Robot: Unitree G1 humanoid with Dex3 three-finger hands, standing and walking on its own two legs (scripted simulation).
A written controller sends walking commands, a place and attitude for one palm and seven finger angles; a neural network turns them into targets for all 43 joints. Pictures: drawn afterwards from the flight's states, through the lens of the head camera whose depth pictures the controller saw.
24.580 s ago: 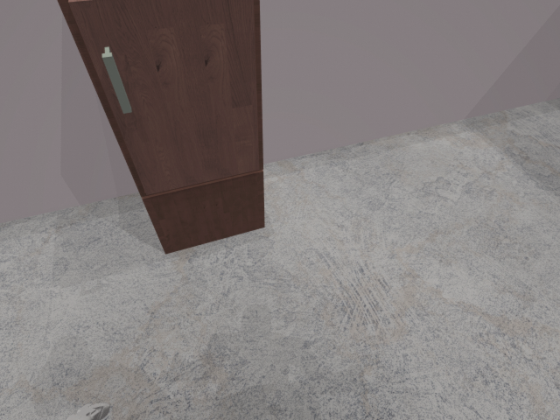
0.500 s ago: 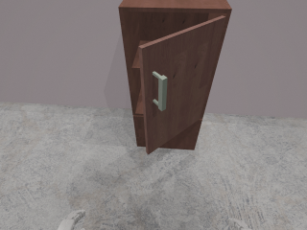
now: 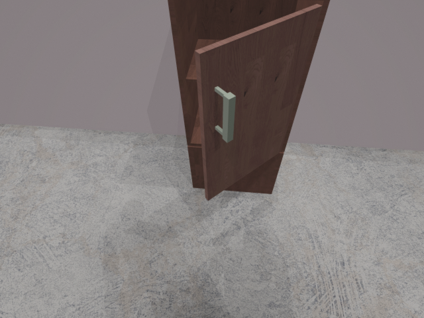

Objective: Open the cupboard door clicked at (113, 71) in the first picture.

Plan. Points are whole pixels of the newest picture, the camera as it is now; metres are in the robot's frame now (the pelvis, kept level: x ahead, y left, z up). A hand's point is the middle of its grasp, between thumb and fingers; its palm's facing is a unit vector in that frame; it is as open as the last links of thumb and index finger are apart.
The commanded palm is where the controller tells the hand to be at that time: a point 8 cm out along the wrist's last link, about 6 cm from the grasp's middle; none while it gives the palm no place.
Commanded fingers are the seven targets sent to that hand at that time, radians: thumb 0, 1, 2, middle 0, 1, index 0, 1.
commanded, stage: let the arm hang, fingers relaxed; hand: left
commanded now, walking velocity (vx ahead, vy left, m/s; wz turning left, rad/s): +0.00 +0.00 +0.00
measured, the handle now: (223, 115) +0.58 +0.00 +0.04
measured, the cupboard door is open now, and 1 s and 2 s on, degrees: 44 44 44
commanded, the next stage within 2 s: look to check the result in 0.38 s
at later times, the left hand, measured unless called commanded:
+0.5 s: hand out of the picture +0.01 +0.17 -0.17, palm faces +0.03 -0.98 -0.20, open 7.4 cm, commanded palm none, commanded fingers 0.00 0.90 0.90 -0.20 -0.30 -0.20 -0.30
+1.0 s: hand out of the picture +0.04 +0.16 -0.17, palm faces +0.03 -0.98 -0.20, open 7.4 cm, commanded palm none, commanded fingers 0.00 0.90 0.90 -0.20 -0.30 -0.20 -0.30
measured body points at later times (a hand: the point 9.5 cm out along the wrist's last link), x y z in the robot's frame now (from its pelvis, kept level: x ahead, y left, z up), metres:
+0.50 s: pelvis +0.01 +0.00 +0.00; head +0.03 -0.01 +0.45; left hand +0.01 +0.22 -0.16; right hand +0.00 -0.22 -0.17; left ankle +0.06 +0.11 -0.74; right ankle +0.01 -0.11 -0.74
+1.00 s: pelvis +0.03 -0.01 +0.00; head +0.05 -0.02 +0.45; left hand +0.04 +0.21 -0.15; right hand +0.04 -0.23 -0.16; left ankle +0.06 +0.11 -0.74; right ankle +0.01 -0.11 -0.74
